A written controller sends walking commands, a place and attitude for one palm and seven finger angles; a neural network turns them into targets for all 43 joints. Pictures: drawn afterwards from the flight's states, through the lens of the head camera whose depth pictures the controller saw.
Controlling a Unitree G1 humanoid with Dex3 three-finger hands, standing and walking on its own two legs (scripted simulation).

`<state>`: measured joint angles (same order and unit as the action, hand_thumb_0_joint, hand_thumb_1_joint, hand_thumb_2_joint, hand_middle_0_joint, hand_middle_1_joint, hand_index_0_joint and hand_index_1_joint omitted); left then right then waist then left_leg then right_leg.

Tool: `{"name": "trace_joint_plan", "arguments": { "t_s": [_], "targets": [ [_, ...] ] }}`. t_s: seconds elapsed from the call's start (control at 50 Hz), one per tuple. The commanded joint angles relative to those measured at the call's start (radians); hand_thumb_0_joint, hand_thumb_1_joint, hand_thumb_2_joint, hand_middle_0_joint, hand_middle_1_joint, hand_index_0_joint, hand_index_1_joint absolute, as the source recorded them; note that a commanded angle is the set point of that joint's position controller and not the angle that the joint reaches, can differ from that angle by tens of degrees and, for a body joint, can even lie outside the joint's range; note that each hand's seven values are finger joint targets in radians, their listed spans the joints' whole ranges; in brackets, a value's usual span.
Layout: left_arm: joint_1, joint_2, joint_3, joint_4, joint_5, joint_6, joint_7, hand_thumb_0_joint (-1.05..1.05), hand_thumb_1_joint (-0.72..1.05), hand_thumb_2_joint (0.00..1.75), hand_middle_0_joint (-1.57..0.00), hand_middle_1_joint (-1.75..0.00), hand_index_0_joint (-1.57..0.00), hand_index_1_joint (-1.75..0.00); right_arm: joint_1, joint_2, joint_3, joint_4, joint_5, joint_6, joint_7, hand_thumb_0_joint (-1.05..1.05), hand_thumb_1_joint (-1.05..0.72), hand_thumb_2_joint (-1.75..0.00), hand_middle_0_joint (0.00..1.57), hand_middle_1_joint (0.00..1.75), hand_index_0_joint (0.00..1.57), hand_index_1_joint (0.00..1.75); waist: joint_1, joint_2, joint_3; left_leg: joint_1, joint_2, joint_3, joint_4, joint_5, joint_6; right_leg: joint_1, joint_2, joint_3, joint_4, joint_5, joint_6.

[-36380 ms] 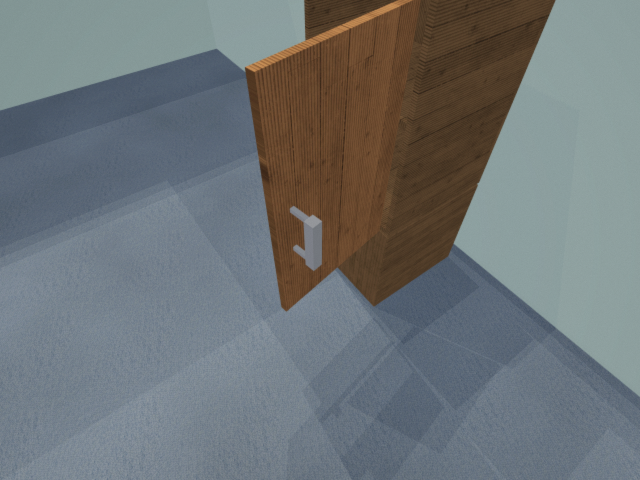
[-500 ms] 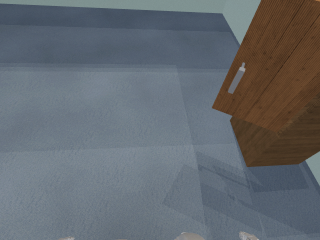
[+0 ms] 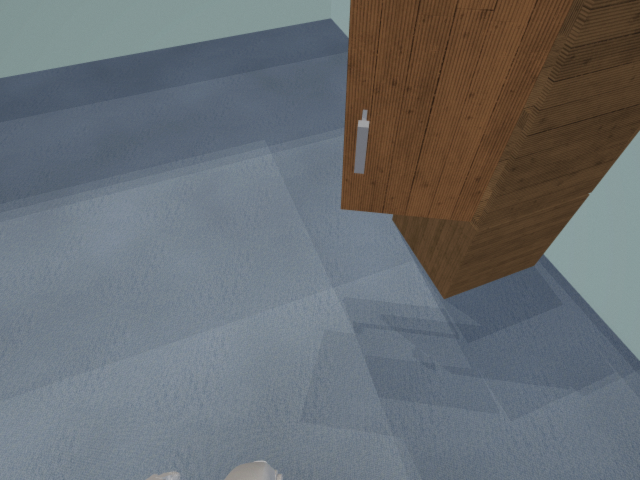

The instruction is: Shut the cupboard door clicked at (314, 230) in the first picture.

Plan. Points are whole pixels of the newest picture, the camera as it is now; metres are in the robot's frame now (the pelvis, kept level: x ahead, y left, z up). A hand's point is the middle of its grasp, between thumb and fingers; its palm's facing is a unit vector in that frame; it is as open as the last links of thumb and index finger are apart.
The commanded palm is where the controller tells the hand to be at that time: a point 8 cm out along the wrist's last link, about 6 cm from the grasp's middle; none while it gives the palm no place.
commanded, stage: take the last steps up to it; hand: left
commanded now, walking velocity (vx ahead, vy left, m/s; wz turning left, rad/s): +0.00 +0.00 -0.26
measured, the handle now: (362, 142) +0.79 -0.06 -0.08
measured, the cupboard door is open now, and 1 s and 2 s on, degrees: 61 61 61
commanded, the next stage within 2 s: come to a stop and stand still in 1.04 s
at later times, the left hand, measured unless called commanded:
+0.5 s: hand (218, 459) +0.17 +0.16 -0.16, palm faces -0.21 -0.96 -0.18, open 7.4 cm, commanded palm none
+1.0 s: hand (286, 437) +0.21 +0.07 -0.20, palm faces -0.13 -0.98 -0.13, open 7.4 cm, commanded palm none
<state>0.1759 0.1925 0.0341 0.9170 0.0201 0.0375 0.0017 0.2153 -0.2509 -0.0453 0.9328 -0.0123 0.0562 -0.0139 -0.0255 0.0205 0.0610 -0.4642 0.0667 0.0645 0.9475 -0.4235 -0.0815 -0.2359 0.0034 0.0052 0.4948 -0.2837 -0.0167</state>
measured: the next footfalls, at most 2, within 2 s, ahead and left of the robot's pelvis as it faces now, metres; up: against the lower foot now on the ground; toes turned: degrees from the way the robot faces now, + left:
left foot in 0.12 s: +0.06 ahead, +0.12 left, +0.00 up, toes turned +2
right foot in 0.58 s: +0.12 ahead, -0.19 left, +0.00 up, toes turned -15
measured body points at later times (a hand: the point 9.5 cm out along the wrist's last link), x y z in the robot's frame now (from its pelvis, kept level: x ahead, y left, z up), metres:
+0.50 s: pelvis +0.05 -0.02 +0.01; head +0.08 -0.02 +0.46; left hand +0.18 +0.21 -0.14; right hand -0.03 -0.26 -0.14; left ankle +0.02 +0.12 -0.74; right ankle +0.06 -0.18 -0.70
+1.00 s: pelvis +0.21 -0.11 -0.01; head +0.22 -0.08 +0.44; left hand +0.22 +0.12 -0.18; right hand +0.25 -0.35 -0.14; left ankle +0.27 -0.03 -0.74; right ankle +0.09 -0.19 -0.69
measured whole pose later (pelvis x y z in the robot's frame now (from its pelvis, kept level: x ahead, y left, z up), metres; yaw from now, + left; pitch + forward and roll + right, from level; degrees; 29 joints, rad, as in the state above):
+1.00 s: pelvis +0.21 -0.11 -0.01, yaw -10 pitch -1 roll -1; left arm 0.32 0.18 0.04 1.13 0.02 0.01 -0.01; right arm 0.19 -0.15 -0.02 0.96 -0.04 -0.05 -0.01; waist -0.01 -0.05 0.03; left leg -0.35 0.05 0.17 0.62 -0.26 0.06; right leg -0.27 0.01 -0.05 0.95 -0.47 -0.05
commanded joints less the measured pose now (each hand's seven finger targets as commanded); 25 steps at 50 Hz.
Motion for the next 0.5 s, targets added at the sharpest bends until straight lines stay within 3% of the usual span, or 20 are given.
{"name": "trace_joint_plan", "arguments": {
  "t_s": [0.0, 0.04, 0.06, 0.08, 0.1, 0.12, 0.14, 0.18, 0.22, 0.34, 0.4, 0.44, 0.48],
  "targets": [
    [0.019, 0.218, 0.065, -0.046, 0.009, -0.022, 0.016, 0.0, 0.9, 0.9, -0.2, -0.3, -0.2, -0.3, 0.004, -0.054, -0.007, -0.066, 0.002, -0.033, -0.007, 0.0, -0.9, -0.9, 0.2, 0.3, 0.2, 0.3, 0.029, -0.173, -0.1, 0.056, -0.019, -0.007, -0.199, 0.027, 0.012, 0.083, -0.239, 0.226, -0.113, 0.47, -0.176],
    [-0.007, 0.21, 0.064, -0.045, 0.0, -0.016, 0.016, 0.0, 0.9, 0.9, -0.2, -0.3, -0.2, -0.3, 0.068, -0.05, -0.004, -0.043, 0.001, -0.04, -0.013, 0.0, -0.9, -0.9, 0.2, 0.3, 0.2, 0.3, -0.002, -0.163, -0.102, 0.192, -0.03, 0.001, -0.379, 0.172, 0.019, 0.015, -0.204, 0.217, -0.07, 0.383, -0.131],
    [-0.011, 0.185, 0.06, -0.044, -0.005, -0.013, 0.015, 0.0, 0.9, 0.9, -0.2, -0.3, -0.2, -0.3, 0.102, -0.064, -0.006, -0.029, 0.0, -0.05, -0.014, 0.0, -0.9, -0.9, 0.2, 0.3, 0.2, 0.3, -0.014, -0.12, -0.11, 0.298, -0.012, -0.02, -0.505, 0.279, 0.03, -0.044, -0.165, 0.197, -0.02, 0.317, -0.088],
    [0.034, 0.13, 0.049, -0.047, -0.011, -0.007, 0.012, 0.0, 0.9, 0.9, -0.2, -0.3, -0.2, -0.3, 0.113, -0.126, -0.013, -0.028, -0.01, -0.061, -0.017, 0.0, -0.9, -0.9, 0.2, 0.3, 0.2, 0.3, -0.001, 0.073, -0.13, 0.378, 0.136, -0.183, -0.563, 0.399, 0.089, -0.136, -0.06, 0.124, 0.08, 0.112, -0.03],
    [0.058, 0.094, 0.039, -0.05, -0.013, -0.004, 0.006, 0.0, 0.9, 0.9, -0.2, -0.3, -0.2, -0.3, 0.135, -0.201, -0.025, -0.037, -0.019, -0.06, -0.019, 0.0, -0.9, -0.9, 0.2, 0.3, 0.2, 0.3, -0.005, 0.251, -0.132, 0.361, 0.315, -0.365, -0.624, 0.411, 0.183, -0.175, 0.02, 0.015, 0.245, -0.195, 0.013],
    [0.022, 0.112, 0.043, -0.065, -0.003, 0.001, -0.001, 0.0, 0.9, 0.9, -0.2, -0.3, -0.2, -0.3, 0.154, -0.213, -0.027, -0.036, -0.029, -0.062, -0.031, 0.0, -0.9, -0.9, 0.2, 0.3, 0.2, 0.3, -0.031, 0.211, -0.105, 0.36, 0.377, -0.459, -0.688, 0.333, 0.242, -0.265, 0.037, 0.021, 0.445, -0.331, 0.023],
    [-0.009, 0.118, 0.05, -0.063, 0.007, 0.006, -0.006, 0.0, 0.9, 0.9, -0.2, -0.3, -0.2, -0.3, 0.167, -0.212, -0.026, -0.026, -0.032, -0.066, -0.037, 0.0, -0.9, -0.9, 0.2, 0.3, 0.2, 0.3, -0.038, 0.2, -0.091, 0.355, 0.371, -0.446, -0.705, 0.27, 0.236, -0.323, 0.012, 0.057, 0.577, -0.302, 0.023],
    [-0.005, 0.124, 0.061, -0.044, 0.011, 0.002, -0.027, 0.0, 0.9, 0.9, -0.2, -0.3, -0.2, -0.3, 0.103, -0.153, -0.013, -0.042, -0.029, -0.073, -0.034, 0.0, -0.9, -0.9, 0.2, 0.3, 0.2, 0.3, -0.005, 0.156, -0.034, 0.311, 0.292, -0.305, -0.726, 0.141, 0.2, -0.357, -0.021, 0.053, 0.658, -0.17, 0.028],
    [-0.012, 0.11, 0.057, -0.036, 0.01, -0.002, -0.043, 0.0, 0.9, 0.9, -0.2, -0.3, -0.2, -0.3, 0.11, -0.137, -0.014, -0.035, -0.028, -0.086, -0.032, 0.0, -0.9, -0.9, 0.2, 0.3, 0.2, 0.3, -0.007, 0.123, -0.04, 0.351, 0.273, -0.228, -0.729, 0.164, 0.197, -0.372, -0.036, 0.026, 0.623, -0.112, 0.036],
    [-0.083, 0.079, 0.045, -0.047, 0.012, -0.004, -0.062, 0.0, 0.9, 0.9, -0.2, -0.3, -0.2, -0.3, 0.204, -0.141, -0.034, 0.03, -0.027, -0.099, -0.027, 0.0, -0.9, -0.9, 0.2, 0.3, 0.2, 0.3, -0.039, 0.119, -0.024, 0.425, 0.295, -0.125, -0.75, 0.196, 0.205, -0.381, -0.069, -0.019, 0.423, -0.041, 0.045],
    [-0.116, 0.073, 0.04, -0.045, 0.011, -0.009, -0.069, 0.0, 0.9, 0.9, -0.2, -0.3, -0.2, -0.3, 0.2, -0.153, -0.042, 0.05, -0.03, -0.094, -0.019, 0.0, -0.9, -0.9, 0.2, 0.3, 0.2, 0.3, -0.045, 0.135, 0.006, 0.34, 0.29, -0.084, -0.746, 0.141, 0.195, -0.268, -0.061, -0.063, 0.261, -0.042, 0.039],
    [-0.092, 0.074, 0.043, -0.034, 0.011, -0.011, -0.07, 0.0, 0.9, 0.9, -0.2, -0.3, -0.2, -0.3, 0.169, -0.167, -0.047, 0.052, -0.031, -0.093, -0.016, 0.0, -0.9, -0.9, 0.2, 0.3, 0.2, 0.3, -0.027, 0.173, -0.006, 0.302, 0.292, -0.059, -0.728, 0.127, 0.188, -0.19, -0.052, -0.079, 0.192, -0.027, 0.033],
    [-0.032, 0.083, 0.049, -0.007, 0.01, -0.019, -0.069, 0.0, 0.9, 0.9, -0.2, -0.3, -0.2, -0.3, 0.144, -0.175, -0.047, 0.059, -0.029, -0.09, -0.013, 0.0, -0.9, -0.9, 0.2, 0.3, 0.2, 0.3, 0.007, 0.152, -0.019, 0.257, 0.274, -0.03, -0.663, 0.129, 0.168, -0.058, -0.026, -0.112, 0.079, 0.013, 0.026]
  ]
}}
